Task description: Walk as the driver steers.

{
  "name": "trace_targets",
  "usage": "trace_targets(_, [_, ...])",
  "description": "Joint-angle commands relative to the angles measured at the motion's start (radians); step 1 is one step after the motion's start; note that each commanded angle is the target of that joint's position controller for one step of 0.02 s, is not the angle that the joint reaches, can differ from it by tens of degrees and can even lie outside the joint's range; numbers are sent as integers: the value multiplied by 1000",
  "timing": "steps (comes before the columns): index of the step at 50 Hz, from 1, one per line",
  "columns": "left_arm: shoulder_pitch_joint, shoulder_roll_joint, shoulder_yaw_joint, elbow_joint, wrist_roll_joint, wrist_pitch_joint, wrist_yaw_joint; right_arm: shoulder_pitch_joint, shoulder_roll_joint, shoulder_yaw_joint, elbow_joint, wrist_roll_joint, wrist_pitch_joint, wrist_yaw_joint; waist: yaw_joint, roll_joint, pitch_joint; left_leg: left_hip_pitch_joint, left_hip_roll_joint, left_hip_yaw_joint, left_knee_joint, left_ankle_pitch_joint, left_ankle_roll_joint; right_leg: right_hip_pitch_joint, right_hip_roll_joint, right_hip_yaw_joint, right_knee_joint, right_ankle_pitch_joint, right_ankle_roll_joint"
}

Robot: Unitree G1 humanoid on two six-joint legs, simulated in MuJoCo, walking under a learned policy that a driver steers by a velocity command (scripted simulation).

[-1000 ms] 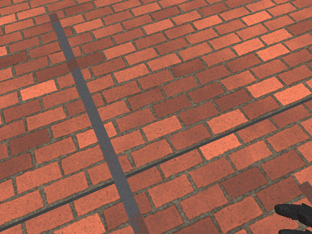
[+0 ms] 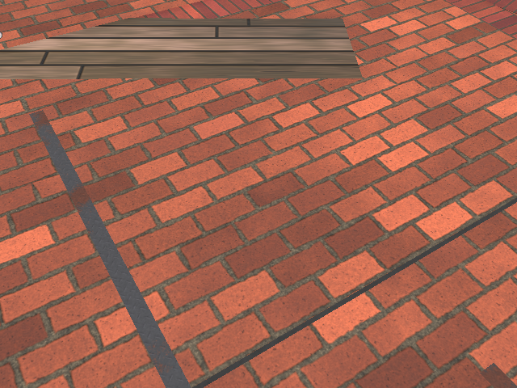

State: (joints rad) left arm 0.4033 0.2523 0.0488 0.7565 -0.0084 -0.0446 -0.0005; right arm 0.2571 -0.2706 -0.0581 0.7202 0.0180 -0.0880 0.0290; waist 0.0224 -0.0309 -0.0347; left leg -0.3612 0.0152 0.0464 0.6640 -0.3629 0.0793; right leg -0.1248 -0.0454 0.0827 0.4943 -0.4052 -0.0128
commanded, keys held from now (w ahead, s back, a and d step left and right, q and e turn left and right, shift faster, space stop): w+shift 0.52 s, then w+q+shift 0.32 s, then q+shift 0.16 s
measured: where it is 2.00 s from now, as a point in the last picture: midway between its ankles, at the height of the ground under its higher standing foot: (241, 230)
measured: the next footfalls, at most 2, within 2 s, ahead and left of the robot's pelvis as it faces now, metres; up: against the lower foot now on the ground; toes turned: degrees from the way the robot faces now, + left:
right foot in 0.48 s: +0.49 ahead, -0.08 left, +0.00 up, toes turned -3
left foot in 0.94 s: +0.92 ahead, +0.09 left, +0.00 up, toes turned +19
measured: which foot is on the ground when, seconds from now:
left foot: down 0.00-0.50, up 0.52-0.92, down 0.94-1.00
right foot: down 0.00-0.02, up 0.04-0.46, down 0.48-0.94, up 0.96-1.00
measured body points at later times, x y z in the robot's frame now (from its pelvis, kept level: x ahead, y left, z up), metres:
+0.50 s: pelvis +0.32 +0.00 -0.03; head +0.36 +0.00 +0.42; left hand +0.57 +0.22 -0.09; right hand +0.22 -0.25 -0.15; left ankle +0.04 +0.11 -0.70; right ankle +0.45 -0.07 -0.73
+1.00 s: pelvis +0.76 +0.03 -0.03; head +0.80 +0.04 +0.41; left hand +0.71 +0.29 -0.16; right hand +0.98 -0.17 -0.15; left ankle +0.88 +0.08 -0.73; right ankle +0.55 -0.12 -0.60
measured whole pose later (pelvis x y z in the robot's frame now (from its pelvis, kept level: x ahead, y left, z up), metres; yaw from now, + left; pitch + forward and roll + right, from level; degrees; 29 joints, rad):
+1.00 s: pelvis +0.76 +0.03 -0.03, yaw +19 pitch +0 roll -1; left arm 0.36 0.22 0.01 0.87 0.00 -0.10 0.02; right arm 0.14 -0.28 -0.04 0.76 -0.02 -0.06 0.04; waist -0.01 0.04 0.09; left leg -0.53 -0.14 0.12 0.65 -0.14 0.22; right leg -0.11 0.03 -0.08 1.28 -0.46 0.06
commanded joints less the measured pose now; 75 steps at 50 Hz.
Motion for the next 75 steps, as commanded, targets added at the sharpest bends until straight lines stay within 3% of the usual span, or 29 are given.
trace_targets(1, [-204,133,45,-91,78,-20,-13,347,-122,-50,61,-80,18,5,-241,115,2,599,-36,27,-128,4,-35,-494,38,-20,197,-80,-121])
trace_targets(2, [-281,5,8,-160,65,-36,-11,498,-243,-66,59,-94,12,-6,-295,437,-51,653,275,-524,-370,-470,31,-720,128,-59,633,-176,-92])
trace_targets(3, [-266,8,5,-198,50,-42,-15,361,-214,-48,20,-82,20,-7,-195,342,31,520,360,-915,-556,-634,121,-860,139,82,762,-93,-109])
trace_targets(5, [-279,71,14,-178,56,-38,-33,186,-167,-41,-11,-63,15,-5,-85,56,116,380,349,-712,-511,-508,128,-852,-30,9,762,135,-94])
trace_targets(9, [-265,64,10,-149,60,-5,-68,207,-89,-12,36,-45,-11,-9,-54,125,135,269,195,-397,-589,-197,99,-732,-62,-53,640,261,-36])
trace_targets(19, [-558,52,-19,-230,40,-2,-70,306,-115,-6,140,-30,-22,-17,-89,101,185,428,195,-96,-648,563,94,-541,14,-198,133,395,-87])
trace_targets(21, [-492,73,-11,-213,46,-1,-49,305,-153,-10,163,-35,-18,-26,-41,152,105,481,206,-49,-468,1098,74,-367,98,-240,114,288,-125])
trace_targets(23, [-144,134,21,-110,45,-5,-21,275,-203,-22,177,-45,3,-42,132,177,-86,417,204,-12,-47,1299,47,18,151,-230,84,205,-164])
trace_targets(24, [64,195,45,-49,60,-8,-3,248,-173,-16,156,-47,6,-45,216,127,-202,178,162,-8,280,1010,42,330,17,-78,103,59,-186])
trace_targets(25, [104,291,68,-37,90,-16,3,312,1,21,102,-17,-3,-21,121,-175,-332,-213,-14,-39,685,117,15,597,-293,456,-14,-418,-266])
trace_targets(26, [82,254,62,-31,58,-15,-8,254,-75,5,89,-16,-19,-16,131,-168,-348,-335,-72,-175,794,-57,47,544,-330,821,-250,-544,-268])
trace_targets(28, [-70,141,42,-13,57,-30,-12,103,-88,7,57,-16,-19,-16,54,17,-31,-384,45,-146,735,130,55,218,-278,458,-269,-251,-221])
trace_targets(31, [-102,62,17,30,49,-63,-11,142,-27,20,83,-46,28,12,-50,-15,59,-250,109,-160,626,149,26,-62,-197,194,-363,-81,-147])
trace_targets(35, [-52,63,15,82,28,-96,-23,-30,-16,24,32,-40,61,28,-48,1,182,-382,116,-117,510,312,12,-104,-132,-84,-446,224,-73])
trace_targets(41, [43,94,0,132,21,-110,2,-258,-6,45,-43,-30,42,57,-16,21,200,-273,30,103,95,556,63,42,-96,-338,-450,892,5])
trace_targets(45, [22,198,19,109,24,-65,61,-16,-81,25,36,-51,38,47,-144,-48,17,35,-149,193,-35,472,92,215,-134,-358,37,1568,43])
trace_targets(47, [-80,222,34,82,23,-44,52,340,-159,-25,143,-49,38,8,-303,-8,-122,420,-101,27,-136,511,171,13,-94,-330,673,1114,51])
trace_targets(48, [-88,108,14,43,35,-54,26,278,-230,-51,140,-27,47,-20,-193,230,-80,615,53,-151,-22,983,199,-343,100,-286,1030,-102,58])
trace_targets(49, [-7,49,-22,-77,-1,-99,20,203,-319,-56,35,-41,21,-6,-114,305,-346,925,292,-725,-122,905,459,-669,168,33,1341,-242,123])
trace_targets(50, [-92,142,-12,-99,-10,-124,18,143,-291,-73,-14,-34,23,-4,-154,49,-434,874,305,-812,-261,625,451,-653,117,140,1268,-149,78])
trace_targets(52, [-156,150,2,-119,-8,-116,22,-36,-183,-47,-57,4,9,1,-2,-188,-84,443,210,-660,-386,497,351,-634,39,86,1032,-58,47])
trace_targets(55, [-152,160,19,-141,25,-64,28,-111,-148,-37,-104,3,16,-13,58,-114,54,30,59,-441,-403,749,279,-433,-3,47,743,-5,96])
trace_targets(58, [-273,70,-6,-199,35,-49,41,-65,-188,-59,-91,11,58,-54,15,-24,-18,-31,-78,-317,-288,936,181,-346,84,-22,401,170,124])
trace_targets(65, [-390,137,23,-234,4,-47,25,-58,-130,-61,-130,9,124,-91,-30,183,-81,94,-102,-500,-99,433,11,-217,145,64,-51,458,95])
trace_targets(66, [-306,142,30,-201,13,-57,25,-96,-107,-52,-148,4,122,-86,13,176,-112,117,-115,-470,14,379,-5,-129,98,61,-143,587,67])
trace_targets(68, [-226,166,23,-211,63,-45,35,43,-7,-14,-162,-20,114,-76,-44,-142,-264,-174,-269,-289,468,-405,-91,295,-274,440,-44,1200,-171])
trace_targets(69, [-221,200,38,-196,50,-35,35,208,-110,-28,-152,-5,105,-47,-118,-274,-367,-259,-179,-297,684,-385,-127,330,-485,734,-55,987,-347])
trace_targets(71, [-313,97,16,-244,33,-13,43,21,-227,-55,-113,3,134,-51,-27,-30,-198,-302,-102,-230,780,-185,-168,138,-287,498,-88,539,-273])
trace_targets(75, [-323,133,16,-205,32,28,33,-45,-95,-8,-145,-10,143,-60,-46,-37,-64,-128,-93,-116,475,-107,-158,-147,-91,226,-175,464,-172])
